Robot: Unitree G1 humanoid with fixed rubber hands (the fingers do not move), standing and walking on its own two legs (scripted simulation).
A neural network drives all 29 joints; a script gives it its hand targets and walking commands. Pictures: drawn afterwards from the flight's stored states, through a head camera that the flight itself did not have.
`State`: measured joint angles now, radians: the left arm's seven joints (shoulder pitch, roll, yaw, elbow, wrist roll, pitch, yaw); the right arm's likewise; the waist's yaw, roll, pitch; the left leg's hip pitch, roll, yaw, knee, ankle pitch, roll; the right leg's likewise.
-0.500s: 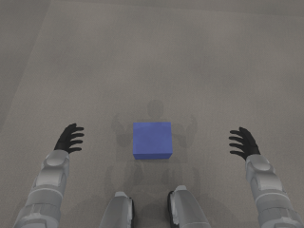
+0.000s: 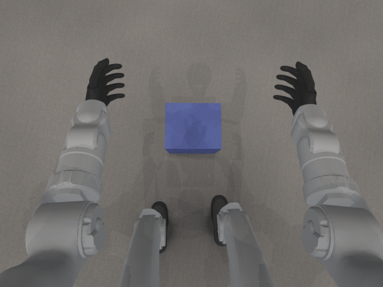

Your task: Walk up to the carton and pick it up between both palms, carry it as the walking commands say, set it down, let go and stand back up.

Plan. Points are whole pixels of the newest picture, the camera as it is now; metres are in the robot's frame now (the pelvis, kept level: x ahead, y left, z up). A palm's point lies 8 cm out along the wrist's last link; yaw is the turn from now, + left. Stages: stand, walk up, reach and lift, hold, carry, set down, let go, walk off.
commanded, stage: reach and lift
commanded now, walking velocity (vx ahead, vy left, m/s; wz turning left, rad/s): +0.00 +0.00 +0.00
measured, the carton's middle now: (192, 130) +0.49 -0.02 -0.56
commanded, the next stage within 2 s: none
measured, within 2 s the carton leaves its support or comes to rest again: neither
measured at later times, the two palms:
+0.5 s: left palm (116, 98) +0.51 +0.16 -0.17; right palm (279, 99) +0.49 -0.21 -0.17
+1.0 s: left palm (134, 115) +0.51 +0.16 -0.33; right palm (256, 116) +0.49 -0.21 -0.33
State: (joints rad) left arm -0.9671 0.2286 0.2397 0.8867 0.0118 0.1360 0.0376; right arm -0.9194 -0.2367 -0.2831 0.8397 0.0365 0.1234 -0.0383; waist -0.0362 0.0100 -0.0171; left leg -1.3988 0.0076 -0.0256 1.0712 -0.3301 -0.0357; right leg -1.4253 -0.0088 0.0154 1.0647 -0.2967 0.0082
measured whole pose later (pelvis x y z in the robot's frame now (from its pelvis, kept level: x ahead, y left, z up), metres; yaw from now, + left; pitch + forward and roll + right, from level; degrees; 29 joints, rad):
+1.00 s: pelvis -0.03 +0.01 -0.19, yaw +1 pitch +49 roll +1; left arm -1.22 0.25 0.18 0.93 -0.08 0.11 0.14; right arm -1.20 -0.29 -0.25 0.96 0.10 0.08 -0.08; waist -0.04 0.01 0.01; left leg -2.13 -0.06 -0.05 1.81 -0.53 -0.06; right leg -2.15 0.02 0.06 1.80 -0.49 0.04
